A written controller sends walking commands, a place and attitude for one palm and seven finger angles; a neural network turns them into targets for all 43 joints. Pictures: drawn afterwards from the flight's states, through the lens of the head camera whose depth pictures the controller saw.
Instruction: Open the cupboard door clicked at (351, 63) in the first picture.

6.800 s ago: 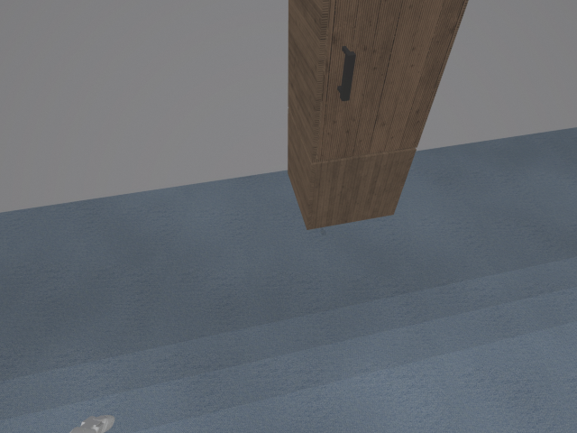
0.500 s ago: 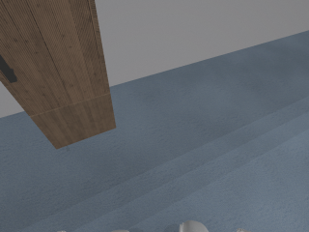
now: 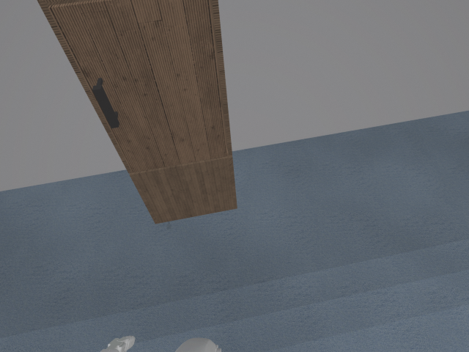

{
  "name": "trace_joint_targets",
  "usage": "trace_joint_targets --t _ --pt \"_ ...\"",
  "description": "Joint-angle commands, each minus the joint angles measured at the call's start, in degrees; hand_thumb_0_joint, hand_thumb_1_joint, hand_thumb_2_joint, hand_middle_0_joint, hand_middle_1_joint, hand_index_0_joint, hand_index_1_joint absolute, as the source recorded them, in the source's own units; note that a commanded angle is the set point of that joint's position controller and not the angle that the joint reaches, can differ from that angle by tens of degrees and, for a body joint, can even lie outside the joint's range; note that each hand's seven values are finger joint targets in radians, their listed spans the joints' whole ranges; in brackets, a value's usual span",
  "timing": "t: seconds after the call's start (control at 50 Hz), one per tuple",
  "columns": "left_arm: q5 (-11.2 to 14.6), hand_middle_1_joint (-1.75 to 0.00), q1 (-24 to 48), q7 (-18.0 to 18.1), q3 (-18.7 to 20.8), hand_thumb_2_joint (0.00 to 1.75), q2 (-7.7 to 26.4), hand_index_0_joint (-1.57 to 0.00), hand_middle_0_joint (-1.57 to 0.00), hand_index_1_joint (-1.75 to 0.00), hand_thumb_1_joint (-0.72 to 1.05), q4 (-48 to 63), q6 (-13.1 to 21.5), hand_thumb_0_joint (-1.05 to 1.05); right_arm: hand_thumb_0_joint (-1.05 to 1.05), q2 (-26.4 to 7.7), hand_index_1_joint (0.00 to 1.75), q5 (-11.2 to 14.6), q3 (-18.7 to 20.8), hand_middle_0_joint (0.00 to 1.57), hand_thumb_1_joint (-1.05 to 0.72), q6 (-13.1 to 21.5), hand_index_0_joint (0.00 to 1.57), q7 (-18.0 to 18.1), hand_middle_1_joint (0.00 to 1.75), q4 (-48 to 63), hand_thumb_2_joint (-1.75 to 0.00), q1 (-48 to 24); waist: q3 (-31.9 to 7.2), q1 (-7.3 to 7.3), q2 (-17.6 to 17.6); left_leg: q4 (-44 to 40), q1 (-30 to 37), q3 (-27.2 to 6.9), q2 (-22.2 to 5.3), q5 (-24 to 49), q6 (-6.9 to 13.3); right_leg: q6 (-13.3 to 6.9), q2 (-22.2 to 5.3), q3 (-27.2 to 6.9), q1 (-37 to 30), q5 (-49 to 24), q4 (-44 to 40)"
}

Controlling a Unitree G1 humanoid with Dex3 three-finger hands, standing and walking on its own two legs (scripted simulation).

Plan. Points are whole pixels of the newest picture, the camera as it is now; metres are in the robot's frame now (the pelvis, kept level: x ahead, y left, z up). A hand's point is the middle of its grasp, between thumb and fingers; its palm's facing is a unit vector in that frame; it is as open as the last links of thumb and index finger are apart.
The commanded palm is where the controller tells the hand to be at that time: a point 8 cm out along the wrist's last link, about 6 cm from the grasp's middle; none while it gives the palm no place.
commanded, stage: turn to face it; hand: left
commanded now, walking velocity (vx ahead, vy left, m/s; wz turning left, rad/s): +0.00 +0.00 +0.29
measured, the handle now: (107, 103) +0.77 +0.41 -0.01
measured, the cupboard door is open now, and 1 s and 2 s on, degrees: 0 0 0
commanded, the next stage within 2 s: take the last steps up to it in 0.12 s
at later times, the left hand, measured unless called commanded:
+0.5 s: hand out of the picture -0.03 +0.27 -0.17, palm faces +0.17 -0.97 -0.20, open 7.4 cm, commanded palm none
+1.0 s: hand (144, 349) +0.16 +0.20 -0.16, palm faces +0.21 -0.95 -0.22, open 7.2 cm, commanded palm none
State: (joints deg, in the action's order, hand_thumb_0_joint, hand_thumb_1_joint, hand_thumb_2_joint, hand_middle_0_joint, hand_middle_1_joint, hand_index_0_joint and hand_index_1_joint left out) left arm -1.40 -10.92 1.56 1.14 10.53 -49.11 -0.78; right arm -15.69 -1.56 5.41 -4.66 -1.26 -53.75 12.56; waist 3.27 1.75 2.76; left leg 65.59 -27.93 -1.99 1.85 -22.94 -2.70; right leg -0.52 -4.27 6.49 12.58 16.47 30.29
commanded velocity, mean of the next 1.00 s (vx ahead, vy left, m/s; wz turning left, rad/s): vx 0.23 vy -0.01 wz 0.09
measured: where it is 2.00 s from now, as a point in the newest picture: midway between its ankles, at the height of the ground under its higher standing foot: (242, 349)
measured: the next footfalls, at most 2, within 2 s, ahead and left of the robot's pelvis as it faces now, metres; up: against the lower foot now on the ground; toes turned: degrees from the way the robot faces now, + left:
left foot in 0.24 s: +0.01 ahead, +0.15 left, +0.00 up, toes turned +10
right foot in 0.86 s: +0.20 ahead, -0.08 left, +0.00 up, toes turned +0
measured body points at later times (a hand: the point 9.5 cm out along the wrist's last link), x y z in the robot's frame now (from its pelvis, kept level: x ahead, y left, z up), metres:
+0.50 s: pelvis +0.00 +0.07 +0.01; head -0.01 +0.09 +0.46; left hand -0.03 +0.32 -0.15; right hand +0.09 -0.16 -0.12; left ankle -0.03 +0.14 -0.74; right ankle +0.01 -0.09 -0.66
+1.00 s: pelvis +0.11 +0.01 +0.00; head +0.10 -0.01 +0.45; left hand +0.15 +0.25 -0.14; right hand +0.07 -0.22 -0.17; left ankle +0.06 +0.13 -0.66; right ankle +0.16 -0.08 -0.74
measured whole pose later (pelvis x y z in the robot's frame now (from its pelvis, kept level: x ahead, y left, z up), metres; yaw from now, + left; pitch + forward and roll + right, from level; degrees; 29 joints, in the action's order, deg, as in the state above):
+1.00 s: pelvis +0.11 +0.01 +0.00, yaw +9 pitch -3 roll +0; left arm -0.9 -12.5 1.5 3.1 8.2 -58.9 3.5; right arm -9.3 -1.8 3.2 -0.6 0.3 -65.8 24.4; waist 0.7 1.8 2.2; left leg 63.0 -23.0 2.5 -3.5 -20.5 1.0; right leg -2.4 -1.9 9.0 12.8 12.5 27.7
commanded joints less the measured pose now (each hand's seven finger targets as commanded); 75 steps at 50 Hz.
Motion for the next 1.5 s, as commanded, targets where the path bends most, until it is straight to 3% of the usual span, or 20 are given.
trace_joint_targets --t 0.0,0.1,0.18,0.2,0.22,0.24,0.3,0.38,0.6,0.7,0.78,0.8,0.84,0.86,0.9,1.0,1.18,1.28,1.32,1.48 --pt "-0.2 -0.30 -2.0 0.7 3.6 0.90 11.8 -0.20 -0.20 -0.30 0.90 2.3 1.5 0.00 0.00 -2.2 0.30 0.4 0.0 0.20 -0.90 1.2 0.20 -0.2 0.30 4.3 -0.90 -2.8 -2.1 -2.45 -12.4 -4.6 -1.7 1.7 -2.8 -1.3 -1.5 -6.5 -14.1 -7.9 -4.6 -19.5 -11.1" --pt "-0.6 -0.30 -7.0 0.3 4.2 0.90 13.9 -0.20 -0.20 -0.30 0.90 -1.0 1.1 0.00 0.00 -1.1 0.30 1.1 -1.2 0.20 -0.90 2.0 0.20 0.2 0.30 4.3 -0.90 -6.5 -4.2 -4.96 -15.8 -18.8 4.0 5.2 -2.0 -4.6 -0.8 -7.4 -15.0 -6.7 -7.8 -30.8 -7.5" --pt "-0.1 -0.30 -5.0 0.3 4.4 0.90 13.8 -0.20 -0.20 -0.30 0.90 -2.7 0.6 0.00 0.00 -1.6 0.30 1.2 -1.6 0.20 -0.90 3.1 0.20 0.6 0.30 2.2 -0.90 -1.6 -6.2 -1.81 -14.9 -38.3 16.0 7.0 -1.9 7.1 0.5 -3.1 -13.3 -3.2 -4.6 -28.8 -0.8" --pt "0.6 -0.30 -5.4 0.3 4.0 0.90 12.2 -0.20 -0.20 -0.30 0.90 -2.6 0.3 0.00 0.00 -3.8 0.30 1.0 -1.3 0.20 -0.90 3.8 0.20 0.7 0.30 1.4 -0.90 0.6 -8.0 -0.64 -8.4 -44.9 24.2 4.4 -5.0 15.5 1.6 -0.4 -11.0 -1.0 0.7 -22.4 5.0" --pt "1.0 -0.30 -7.0 -0.1 3.3 0.90 8.4 -0.20 -0.20 -0.30 0.90 -1.6 0.0 0.00 0.00 -9.1 0.30 0.3 -0.3 0.20 -0.90 4.4 0.20 0.9 0.30 1.3 -0.90 1.8 -9.4 -0.35 7.9 -46.0 31.9 -10.8 -17.8 28.1 6.5 3.6 -4.5 2.4 13.0 0.8 14.1" --pt "0.6 -0.30 -4.7 -0.2 2.3 0.90 6.6 -0.20 -0.20 -0.30 0.90 -0.6 -0.1 0.00 0.00 -11.7 0.30 0.3 -0.1 0.20 -0.90 3.8 0.20 1.0 0.30 0.8 -0.90 3.8 -8.2 0.98 12.8 -47.7 28.2 -15.5 -24.4 30.4 12.3 4.1 -2.1 0.6 15.8 19.6 21.4" --pt "-0.1 -0.30 0.1 -1.1 2.7 0.90 7.8 -0.20 -0.20 -0.30 0.90 -3.3 -0.5 0.00 0.00 -7.0 0.30 0.0 -1.3 0.20 -0.90 4.6 0.20 2.4 0.30 -0.3 -0.90 2.1 -0.1 0.90 7.9 -53.2 20.9 -15.5 -19.8 7.7 12.3 3.2 -2.5 -4.9 20.6 11.4 32.6" --pt "-0.3 -0.30 -4.2 -2.1 2.0 0.90 6.4 -0.20 -0.20 -0.30 0.90 -7.2 0.6 0.00 0.00 -3.7 0.30 0.8 -2.2 0.20 -0.90 6.7 0.20 2.7 0.30 -1.6 -0.90 4.2 -0.1 -0.62 4.5 -54.8 24.3 -8.9 -15.4 12.6 10.9 3.8 -2.5 -4.1 20.5 2.6 31.7" --pt "-0.1 -0.30 2.7 -2.3 2.0 0.90 3.8 -0.20 -0.20 -0.30 0.90 -6.4 0.7 0.00 0.00 -1.4 0.30 0.4 -1.9 0.20 -0.90 8.0 0.20 3.3 0.30 -6.6 -0.90 13.3 5.4 0.55 2.8 -58.3 25.1 -10.9 -18.3 9.8 13.8 4.1 -3.6 -4.9 24.4 -1.2 22.3" --pt "0.2 -0.30 6.6 -2.7 2.1 0.90 2.1 -0.20 -0.20 -0.30 0.90 -4.9 1.5 0.00 0.00 -1.7 0.30 -0.1 -1.6 0.20 -0.90 7.9 0.20 3.2 0.30 -8.6 -0.90 14.9 5.5 1.18 2.6 -56.2 21.9 -9.1 -18.6 11.1 13.7 2.9 -2.3 -3.1 17.2 0.5 11.4" --pt "0.2 -0.30 -1.3 -2.6 2.8 0.90 2.3 -0.20 -0.20 -0.30 0.90 -7.5 2.6 0.00 0.00 -1.1 0.30 -0.2 -1.7 0.20 -0.90 7.6 0.20 3.1 0.30 -9.7 -0.90 13.7 1.7 -2.75 0.8 -46.5 16.0 -4.6 -14.6 13.1 10.2 1.7 1.6 0.5 -0.4 -4.2 -0.6" --pt "0.0 -0.30 -7.5 -2.3 3.2 0.90 4.2 -0.20 -0.20 -0.30 0.90 -9.7 3.2 0.00 0.00 0.0 0.30 0.1 -1.9 0.20 -0.90 7.8 0.20 2.9 0.30 -10.1 -0.90 14.0 -1.0 -5.29 -2.9 -37.9 12.2 -1.5 -11.5 13.1 8.3 0.9 0.6 -1.4 -9.9 -4.9 -4.5" --pt "0.2 -0.30 -20.9 -1.2 4.8 0.90 13.6 -0.20 -0.20 -0.30 0.90 -12.8 4.1 0.00 0.00 3.6 0.30 0.8 -2.8 0.20 -0.90 8.0 0.20 2.2 0.30 -6.7 -0.90 13.1 -7.8 -8.95 -20.5 -8.8 -7.1 6.3 -1.8 -11.3 4.4 -8.2 -21.8 -32.0 -25.1 0.9 -16.1" --pt "0.8 -0.30 -18.7 -0.9 4.7 0.90 13.2 -0.20 -0.20 -0.30 0.90 -12.5 4.0 0.00 0.00 1.6 0.30 0.8 -2.1 0.20 -0.90 7.4 0.20 2.0 0.30 -6.5 -0.90 11.5 -6.7 -8.40 -14.9 -1.1 -7.5 1.9 -4.3 -10.0 4.8 -10.5 -22.5 -34.4 -17.4 14.1 -20.1" --pt "0.6 -0.30 -9.1 -0.4 3.7 0.90 8.1 -0.20 -0.20 -0.30 0.90 -10.0 3.5 0.00 0.00 2.9 0.30 0.3 -1.5 0.20 -0.90 6.5 0.20 1.5 0.30 -6.4 -0.90 8.9 2.1 -4.71 -9.9 3.5 -8.8 1.1 -8.0 -0.9 4.5 -8.8 -19.7 -28.1 -3.9 22.5 -23.4" --pt "0.2 -0.30 -7.4 0.0 1.9 0.90 2.1 -0.20 -0.20 -0.30 0.90 -10.2 5.0 0.00 0.00 6.6 0.30 -0.3 -1.7 0.20 -0.90 4.7 0.20 0.9 0.30 -8.0 -0.90 13.1 2.7 -0.11 -8.6 -4.6 -1.4 3.7 -9.2 8.9 1.8 -6.1 -12.1 -8.9 4.2 0.6 -23.4" --pt "-0.1 -0.30 -13.3 -0.4 2.0 0.90 5.0 -0.20 -0.20 -0.30 0.90 -13.7 5.3 0.00 0.00 5.3 0.30 0.2 -2.2 0.20 -0.90 5.9 0.20 -0.1 0.30 -2.8 -0.90 -0.4 3.7 -3.28 -9.3 -25.3 1.3 6.9 -7.9 9.7 1.6 -7.9 -12.9 -7.7 -2.0 -9.1 -19.9" --pt "0.1 -0.30 -14.0 -0.3 1.9 0.90 3.7 -0.20 -0.20 -0.30 0.90 -14.5 3.9 0.00 0.00 2.5 0.30 0.3 -2.3 0.20 -0.90 7.3 0.20 0.7 0.30 -5.2 -0.90 5.8 0.3 0.14 -3.5 -39.7 22.8 8.4 -5.7 13.8 2.9 -4.1 -7.9 -2.7 4.1 -9.7 -5.0" --pt "0.6 -0.30 -15.5 -0.5 0.6 0.90 -1.0 -0.20 -0.20 -0.30 0.90 -12.9 3.5 0.00 0.00 -5.2 0.30 0.0 -1.2 0.20 -0.90 7.3 0.20 2.0 0.30 -7.2 -0.90 14.2 -5.8 1.70 14.0 -47.0 33.7 -12.7 -25.0 30.2 11.1 0.8 1.5 3.3 16.2 17.0 18.4" --pt "0.2 -0.30 -13.6 0.2 1.3 0.90 1.1 -0.20 -0.20 -0.30 0.90 -14.2 -1.2 0.00 0.00 -1.6 0.30 0.9 -1.9 0.20 -0.90 5.8 0.20 4.6 0.30 -5.7 -0.90 0.4 -3.6 -1.94 0.4 -48.7 18.6 -3.0 -23.0 42.8 12.7 3.2 -1.5 -5.3 8.8 9.0 22.9"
